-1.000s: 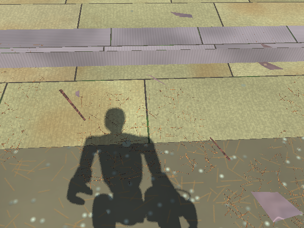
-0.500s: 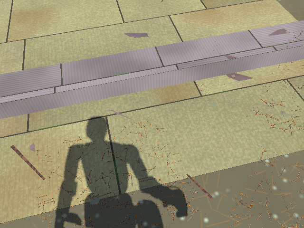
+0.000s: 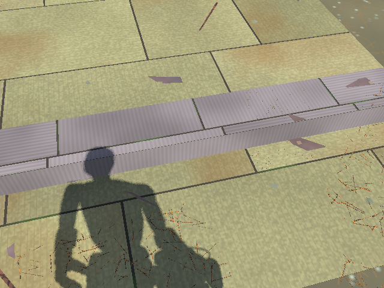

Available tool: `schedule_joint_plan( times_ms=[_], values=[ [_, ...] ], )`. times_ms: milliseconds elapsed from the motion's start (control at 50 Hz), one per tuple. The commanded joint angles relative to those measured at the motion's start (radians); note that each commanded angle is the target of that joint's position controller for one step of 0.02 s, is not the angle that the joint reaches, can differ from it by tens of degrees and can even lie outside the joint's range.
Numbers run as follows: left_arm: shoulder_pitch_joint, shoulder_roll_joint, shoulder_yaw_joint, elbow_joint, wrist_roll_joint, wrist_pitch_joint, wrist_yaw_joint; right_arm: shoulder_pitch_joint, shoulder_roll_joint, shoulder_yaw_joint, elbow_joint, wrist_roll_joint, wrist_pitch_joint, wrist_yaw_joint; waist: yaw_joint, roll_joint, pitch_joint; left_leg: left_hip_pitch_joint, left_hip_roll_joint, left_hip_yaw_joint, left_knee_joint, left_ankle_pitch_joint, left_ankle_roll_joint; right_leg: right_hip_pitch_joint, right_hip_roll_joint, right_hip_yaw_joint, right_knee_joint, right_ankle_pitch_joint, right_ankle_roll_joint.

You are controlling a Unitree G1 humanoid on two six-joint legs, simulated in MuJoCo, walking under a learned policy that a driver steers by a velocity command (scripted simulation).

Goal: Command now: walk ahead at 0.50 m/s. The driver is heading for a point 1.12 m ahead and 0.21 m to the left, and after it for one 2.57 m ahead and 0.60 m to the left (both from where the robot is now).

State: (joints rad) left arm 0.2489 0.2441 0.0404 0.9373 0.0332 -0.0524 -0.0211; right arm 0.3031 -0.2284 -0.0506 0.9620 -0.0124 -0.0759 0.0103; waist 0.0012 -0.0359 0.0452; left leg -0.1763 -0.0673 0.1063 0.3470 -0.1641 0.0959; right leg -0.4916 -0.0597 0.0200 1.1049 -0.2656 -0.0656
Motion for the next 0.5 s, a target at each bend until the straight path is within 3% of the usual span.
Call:
schedule_joint_plan(
  times_ms=[20,120,200,240,280,300,320,340,360,380,400,420,460,500],
  values=[
    [0.024,0.042,0.006,-0.04,0.005,0.013,-0.01,0.042,-0.113,-0.018,-0.018,0.006,-0.027,-0.001,0.025,0.086,0.023,-0.008,0.267,-0.223,-0.252,0.109,0.129,-0.093,-0.057,-0.015,-0.065,0.092,0.035],
    [-0.175,0.024,-0.008,-0.105,-0.007,0.009,-0.014,0.115,-0.108,-0.013,0.01,0.008,-0.026,0.0,-0.026,0.092,0.047,0.067,0.226,-0.146,-0.252,0.23,0.102,-0.126,-0.048,-0.067,-0.355,0.25,0.062],
    [-0.271,0.028,-0.011,-0.138,-0.009,0.004,-0.01,0.176,-0.114,-0.012,0.036,0.0,-0.022,-0.008,-0.058,0.103,0.048,0.183,0.256,-0.135,-0.21,0.337,0.097,-0.11,-0.016,-0.089,-0.487,0.267,0.042],
    [-0.284,0.042,-0.007,-0.151,-0.008,-0.002,-0.008,0.177,-0.123,-0.014,0.045,-0.006,-0.017,-0.015,-0.05,0.109,0.051,0.246,0.285,-0.14,-0.173,0.41,0.091,-0.1,-0.005,-0.083,-0.526,0.213,0.018],
    [-0.236,0.058,0.002,-0.143,-0.006,-0.011,-0.003,0.15,-0.137,-0.019,0.046,-0.01,-0.013,-0.022,-0.016,0.115,0.03,0.281,0.299,-0.131,-0.089,0.576,0.074,-0.016,0.026,-0.092,-0.569,0.129,-0.014],
    [-0.149,0.072,0.011,-0.116,-0.004,-0.017,0.003,0.135,-0.145,-0.021,0.046,-0.012,-0.01,-0.024,0.023,0.116,-0.015,0.281,0.291,-0.118,0.016,0.698,0.062,0.093,0.059,-0.105,-0.599,0.099,-0.033],
    [0.014,0.091,0.023,-0.06,0.004,-0.027,0.012,0.121,-0.138,-0.018,0.045,-0.009,-0.006,-0.022,0.093,0.082,-0.1,0.231,0.25,-0.081,0.203,0.712,0.042,0.293,0.081,-0.115,-0.662,0.133,-0.061],
    [0.2,0.161,0.045,-0.018,0.028,-0.037,0.025,0.117,-0.109,-0.006,0.017,-0.001,-0.007,-0.02,0.155,0.005,-0.225,0.041,0.203,-0.047,0.48,0.453,0.021,0.561,-0.083,0.061,-0.668,0.074,-0.113],
    [0.265,0.27,0.076,-0.006,0.034,-0.031,0.026,0.237,-0.008,0.013,-0.005,0.038,-0.009,-0.009,0.106,-0.247,-0.342,-0.329,0.008,0.001,0.855,-0.218,-0.027,0.825,-0.366,0.554,-0.771,-0.015,-0.251],
    [0.186,0.22,0.068,-0.015,-0.007,-0.017,0.018,0.174,-0.115,-0.014,0.007,0.01,-0.005,-0.015,0.096,-0.105,-0.301,-0.425,0.03,-0.151,0.947,-0.334,-0.008,0.761,-0.339,0.625,-0.833,-0.033,-0.239],
    [0.08,0.163,0.052,-0.032,-0.016,-0.017,0.016,0.097,-0.115,-0.018,-0.016,0.008,-0.009,-0.011,0.058,-0.052,-0.155,-0.464,0.081,-0.164,0.943,-0.249,-0.001,0.629,-0.303,0.453,-0.838,-0.008,-0.212],
    [0.032,0.105,0.037,-0.035,-0.013,-0.024,0.012,0.056,-0.095,-0.013,-0.023,0.009,-0.014,-0.007,0.04,-0.003,-0.089,-0.441,0.116,-0.161,0.891,-0.181,-0.002,0.517,-0.259,0.351,-0.874,0.088,-0.187],
    [0.008,0.053,0.02,-0.013,-0.018,-0.037,0.018,0.062,-0.068,-0.011,-0.015,-0.017,0.008,0.003,-0.014,-0.028,-0.039,-0.355,0.155,-0.154,0.797,-0.13,-0.021,0.384,-0.178,0.204,-0.921,0.197,-0.131],
    [0.05,0.058,0.019,0.012,-0.021,-0.053,0.019,0.066,-0.048,-0.008,-0.012,-0.024,0.029,0.014,-0.03,-0.028,-0.046,-0.329,0.154,-0.135,0.766,-0.109,-0.04,0.362,-0.161,0.154,-0.941,0.284,-0.134]
  ],
)
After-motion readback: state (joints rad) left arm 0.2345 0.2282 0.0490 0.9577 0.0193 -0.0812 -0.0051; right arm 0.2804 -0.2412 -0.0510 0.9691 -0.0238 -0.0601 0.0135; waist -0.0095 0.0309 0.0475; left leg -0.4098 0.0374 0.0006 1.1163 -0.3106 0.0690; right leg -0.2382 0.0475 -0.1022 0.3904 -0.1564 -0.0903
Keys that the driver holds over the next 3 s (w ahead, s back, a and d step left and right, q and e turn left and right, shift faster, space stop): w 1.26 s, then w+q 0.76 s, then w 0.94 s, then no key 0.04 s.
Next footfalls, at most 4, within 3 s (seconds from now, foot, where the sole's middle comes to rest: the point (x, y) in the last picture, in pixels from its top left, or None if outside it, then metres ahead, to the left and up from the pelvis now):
0.32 right None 0.35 -0.13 -0.78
0.88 left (177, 245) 0.65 0.06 -0.78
1.42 right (223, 187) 0.91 -0.12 -0.78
1.96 left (161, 119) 1.17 0.15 -0.66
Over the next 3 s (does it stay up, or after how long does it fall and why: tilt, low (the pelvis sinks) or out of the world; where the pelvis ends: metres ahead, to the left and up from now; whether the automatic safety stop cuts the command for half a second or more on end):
stays up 1.56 0.33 0.11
